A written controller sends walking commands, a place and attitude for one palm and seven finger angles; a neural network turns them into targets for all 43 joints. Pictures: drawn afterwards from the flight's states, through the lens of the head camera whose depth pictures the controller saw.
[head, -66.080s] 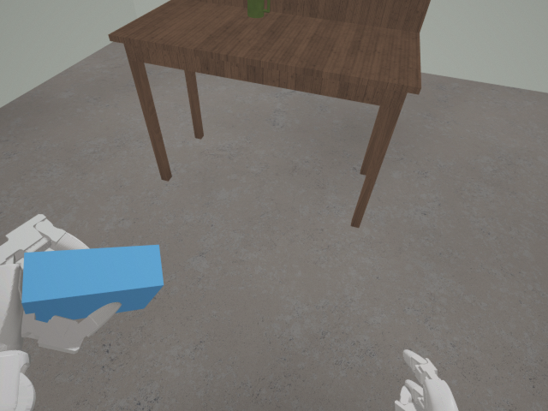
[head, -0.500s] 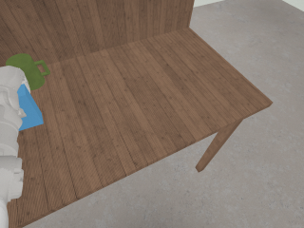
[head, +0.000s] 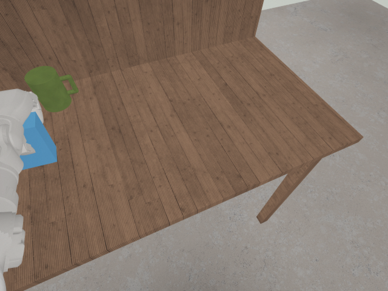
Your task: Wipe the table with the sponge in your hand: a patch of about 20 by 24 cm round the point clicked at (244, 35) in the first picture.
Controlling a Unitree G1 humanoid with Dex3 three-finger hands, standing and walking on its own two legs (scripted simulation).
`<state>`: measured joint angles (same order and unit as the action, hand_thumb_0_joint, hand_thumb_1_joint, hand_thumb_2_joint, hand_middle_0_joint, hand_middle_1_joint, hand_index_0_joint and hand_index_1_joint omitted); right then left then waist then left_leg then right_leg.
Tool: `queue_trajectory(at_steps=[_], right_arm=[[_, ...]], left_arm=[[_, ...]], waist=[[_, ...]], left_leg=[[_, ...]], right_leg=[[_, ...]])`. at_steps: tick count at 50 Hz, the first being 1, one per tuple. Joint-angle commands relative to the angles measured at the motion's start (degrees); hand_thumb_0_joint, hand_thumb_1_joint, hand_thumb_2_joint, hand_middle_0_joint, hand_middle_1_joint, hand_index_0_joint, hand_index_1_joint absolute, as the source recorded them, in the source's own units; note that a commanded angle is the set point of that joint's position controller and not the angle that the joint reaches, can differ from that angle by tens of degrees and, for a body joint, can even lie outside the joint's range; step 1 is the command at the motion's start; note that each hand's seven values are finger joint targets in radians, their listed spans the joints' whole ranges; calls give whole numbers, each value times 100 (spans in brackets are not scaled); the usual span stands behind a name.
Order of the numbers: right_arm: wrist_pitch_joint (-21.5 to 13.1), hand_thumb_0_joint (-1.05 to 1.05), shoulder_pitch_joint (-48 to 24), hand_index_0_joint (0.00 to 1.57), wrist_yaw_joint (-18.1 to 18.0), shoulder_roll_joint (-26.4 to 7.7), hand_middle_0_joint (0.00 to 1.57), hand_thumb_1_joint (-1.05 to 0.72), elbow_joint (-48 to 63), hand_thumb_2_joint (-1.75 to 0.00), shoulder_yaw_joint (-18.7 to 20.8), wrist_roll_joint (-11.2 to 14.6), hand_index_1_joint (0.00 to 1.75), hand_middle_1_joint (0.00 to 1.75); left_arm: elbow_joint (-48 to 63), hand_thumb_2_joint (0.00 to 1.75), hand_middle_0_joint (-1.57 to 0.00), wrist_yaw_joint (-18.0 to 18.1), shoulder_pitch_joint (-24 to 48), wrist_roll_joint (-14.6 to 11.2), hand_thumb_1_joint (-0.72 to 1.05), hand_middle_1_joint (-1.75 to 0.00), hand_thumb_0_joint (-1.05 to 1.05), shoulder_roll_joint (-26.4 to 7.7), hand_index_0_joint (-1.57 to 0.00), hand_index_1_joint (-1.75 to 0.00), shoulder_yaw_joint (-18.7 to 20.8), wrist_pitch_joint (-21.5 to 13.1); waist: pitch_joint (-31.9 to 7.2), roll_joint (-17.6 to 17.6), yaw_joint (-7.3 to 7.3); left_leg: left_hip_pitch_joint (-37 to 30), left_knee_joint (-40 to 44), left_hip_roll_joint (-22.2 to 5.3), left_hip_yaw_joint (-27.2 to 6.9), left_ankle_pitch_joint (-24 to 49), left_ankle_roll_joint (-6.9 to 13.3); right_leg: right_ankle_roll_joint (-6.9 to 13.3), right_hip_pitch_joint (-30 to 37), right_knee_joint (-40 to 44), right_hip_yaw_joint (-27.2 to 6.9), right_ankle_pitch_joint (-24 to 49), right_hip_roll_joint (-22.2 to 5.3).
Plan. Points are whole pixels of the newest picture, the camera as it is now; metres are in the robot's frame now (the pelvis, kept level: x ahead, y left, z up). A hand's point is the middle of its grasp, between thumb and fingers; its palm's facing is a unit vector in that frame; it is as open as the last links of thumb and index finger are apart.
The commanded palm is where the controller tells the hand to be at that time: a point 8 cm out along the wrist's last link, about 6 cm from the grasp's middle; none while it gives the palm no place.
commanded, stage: wipe back along the first lane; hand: left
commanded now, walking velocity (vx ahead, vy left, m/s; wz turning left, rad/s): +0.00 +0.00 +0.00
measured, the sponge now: (23, 149) +0.40 +0.39 +0.03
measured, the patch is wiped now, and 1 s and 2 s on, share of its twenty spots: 0.90 0.90 0.90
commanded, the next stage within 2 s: lift the sponge slowly off the table in 1.42 s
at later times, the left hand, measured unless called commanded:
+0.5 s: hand (16, 144) +0.38 +0.36 +0.08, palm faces -0.07 -0.03 -1.00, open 9.2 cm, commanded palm +0.34 +0.35 +0.12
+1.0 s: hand (20, 164) +0.33 +0.34 +0.08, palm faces -0.02 -0.03 -1.00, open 9.2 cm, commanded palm +0.29 +0.32 +0.12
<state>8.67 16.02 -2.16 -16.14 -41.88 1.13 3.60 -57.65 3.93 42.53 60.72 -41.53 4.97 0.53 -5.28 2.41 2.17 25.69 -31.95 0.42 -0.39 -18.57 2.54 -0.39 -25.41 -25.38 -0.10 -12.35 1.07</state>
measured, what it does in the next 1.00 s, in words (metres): stands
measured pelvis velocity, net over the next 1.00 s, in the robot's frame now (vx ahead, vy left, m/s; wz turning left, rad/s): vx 0.01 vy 0.00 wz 0.03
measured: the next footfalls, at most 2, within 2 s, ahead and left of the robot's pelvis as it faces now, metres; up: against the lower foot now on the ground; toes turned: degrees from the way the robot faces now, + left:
none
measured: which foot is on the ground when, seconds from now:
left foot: down 0.00-1.00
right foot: down 0.00-1.00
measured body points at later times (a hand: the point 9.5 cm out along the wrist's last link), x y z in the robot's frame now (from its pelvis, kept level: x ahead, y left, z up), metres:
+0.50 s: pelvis +0.00 +0.00 +0.00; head +0.04 +0.00 +0.45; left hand +0.37 +0.36 +0.14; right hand +0.11 -0.26 -0.12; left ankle -0.04 +0.09 -0.73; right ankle -0.01 -0.14 -0.73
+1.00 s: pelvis +0.01 +0.00 +0.01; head +0.02 -0.02 +0.46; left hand +0.33 +0.33 +0.14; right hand +0.19 -0.23 -0.11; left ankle -0.04 +0.09 -0.73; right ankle -0.01 -0.14 -0.73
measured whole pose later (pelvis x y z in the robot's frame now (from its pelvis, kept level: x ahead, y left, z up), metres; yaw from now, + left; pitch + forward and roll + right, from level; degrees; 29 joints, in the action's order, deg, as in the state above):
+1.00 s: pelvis +0.01 +0.00 +0.01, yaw +2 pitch +5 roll -2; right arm 8.1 8.6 -1.2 -15.8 -37.3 -0.8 4.4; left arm -22.8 2.7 16.2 53.7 -31.8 -0.3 13.7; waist -4.7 4.4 -2.7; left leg 14.9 -28.0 1.6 -1.2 -18.3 2.8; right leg -0.7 -15.0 -23.2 0.6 -13.4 -0.1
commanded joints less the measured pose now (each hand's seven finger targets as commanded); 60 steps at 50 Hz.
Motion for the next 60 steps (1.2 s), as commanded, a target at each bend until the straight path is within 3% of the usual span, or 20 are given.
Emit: queue_trajectory(at_steps=[1,3,9,11,19,21,24,26,33,34,38,39,42,43,46,49,51,54,56,60], right_arm=[[-89,0,198,20,-32,-1023,20,-90,492,-90,339,13,30,30],[-73,0,164,20,-11,-1020,20,-90,524,-90,323,20,30,30],[-76,0,-19,20,16,-1029,20,-90,588,-90,270,63,30,30],[-97,0,-84,20,18,-1027,20,-90,610,-90,263,67,30,30],[-146,0,-321,20,32,-975,20,-90,799,-90,257,80,30,30],[-148,0,-407,20,28,-980,20,-90,842,-90,248,89,30,30],[-160,0,-488,20,46,-940,20,-90,899,-90,248,97,30,30],[-167,0,-595,20,33,-956,20,-90,911,-90,237,94,30,30],[-188,0,-793,20,71,-881,20,-90,1053,-90,202,99,30,30],[-188,0,-819,20,67,-886,20,-90,1060,-90,185,106,30,30],[-208,0,-942,20,59,-863,20,-90,1116,-90,165,99,30,30],[-214,0,-1012,20,68,-847,20,-90,1152,-90,136,105,30,30],[-238,0,-1086,20,77,-847,20,-90,1186,-90,136,86,30,30],[-258,0,-1128,20,84,-803,20,-90,1232,-90,130,87,30,30],[-260,0,-1253,20,60,-849,20,-90,1212,-90,105,74,30,30],[-290,0,-1320,20,67,-794,20,-90,1251,-90,85,78,30,30],[-312,0,-1423,20,68,-821,20,-90,1263,-90,84,58,30,30],[-346,0,-1468,20,60,-772,20,-90,1298,-90,57,65,30,30],[-351,0,-1576,20,50,-803,20,-90,1294,-90,57,52,30,30],[-370,0,-1625,20,30,-764,20,-90,1290,-90,32,61,30,30]], left_arm=[[784,130,-120,60,1141,-118,10,-160,0,-1476,-120,-160,318,39],[730,130,-120,54,801,-188,10,-160,0,-1264,-120,-160,171,118],[851,130,-120,-4,722,-139,10,-160,0,-1236,-120,-160,65,256],[946,130,-120,-37,598,-140,10,-160,0,-1320,-120,-160,195,244],[1540,130,-120,-64,114,-278,10,-160,0,-798,-120,-160,-113,386],[1688,130,-120,-66,-53,-351,10,-160,0,-939,-120,-160,107,421],[1932,130,-120,-78,-196,-417,10,-160,0,-407,-120,-160,-310,579],[2110,130,-120,-86,-224,-431,10,-160,0,-611,-120,-160,-100,646],[2683,130,-120,-155,-855,-531,10,-160,0,-156,-120,-160,-372,935],[2681,130,-120,-166,-979,-551,10,-160,0,-180,-120,-160,-328,975],[3026,130,-120,-200,-1180,-600,10,-160,0,-135,-120,-160,-299,1120],[3110,130,-120,-224,-1280,-620,10,-160,0,49,-120,-160,-449,1149],[3515,130,-120,-230,-1576,-667,10,-160,0,-41,-120,-160,-281,1184],[3604,130,-120,-238,-1719,-703,10,-160,0,203,-120,-160,-455,1223],[3822,130,-120,-227,-1834,-753,10,-160,0,-77,-120,-160,-146,1304],[4025,130,-120,-240,-1998,-768,10,-160,0,331,-120,-160,-485,1409],[4291,130,-120,-221,-2218,-808,10,-160,0,38,-120,-160,-169,1451],[4370,130,-120,-243,-2514,-862,10,-160,0,335,-120,-160,-394,1524],[4558,130,-120,-245,-2691,-889,10,-160,0,30,-120,-160,-74,1552],[4641,130,-120,-284,-2575,-837,10,-160,0,384,-120,-160,-458,1687]], waist=[[-1937,67,-178],[-1750,-4,-175],[-1251,-39,-183],[-1282,-7,-257],[-1285,44,-271],[-1317,25,-352],[-1219,-26,-279],[-1282,38,-340],[-1217,48,-370],[-1163,-110,-374],[-1110,-115,-404],[-1027,-124,-397],[-1188,-97,-461],[-1118,-104,-457],[-991,-177,-509],[-882,-215,-477],[-1028,-82,-576],[-905,-224,-549],[-906,-276,-635],[-610,-240,-553]], left_leg=[[-1090,211,-45,-141,3235,-77],[-1019,215,-26,-97,3055,-44],[-795,414,31,-80,2348,9],[-815,468,17,-120,2442,0],[-1041,475,0,-129,2374,-19],[-1042,521,-1,-175,2528,-35],[-1189,503,-34,-192,2558,-58],[-1226,520,-31,-211,2681,-63],[-1411,498,-33,-234,2965,-110],[-1372,508,-37,-250,2951,-111],[-1418,550,-34,-269,2948,-111],[-1408,556,-39,-264,2994,-125],[-1545,529,-64,-312,3297,-133],[-1549,536,-54,-278,3254,-127],[-1457,625,-57,-270,3043,-117],[-1508,622,-57,-267,3113,-124],[-1562,653,-54,-282,3127,-124],[-1501,661,-12,-207,2889,-70],[-1474,708,-4,-215,2773,-52],[-1439,778,8,-203,2448,-49]], right_leg=[[495,1198,-61,142,2131,155],[469,1211,-45,158,2104,164],[486,1179,86,149,1670,137],[521,1252,85,136,1669,128],[500,1226,124,163,1513,130],[523,1333,127,147,1591,123],[487,1204,136,206,1517,131],[515,1292,136,175,1578,125],[485,1404,122,238,1698,122],[481,1438,126,234,1721,121],[479,1512,133,259,1715,116],[474,1501,134,269,1746,113],[468,1637,100,253,1877,110],[456,1646,123,273,1906,107],[478,1736,151,224,1897,103],[450,1689,155,278,1922,98],[475,1854,158,226,1946,100],[446,1911,175,241,2037,76],[462,2034,183,173,2026,79],[450,1814,243,249,1676,89]])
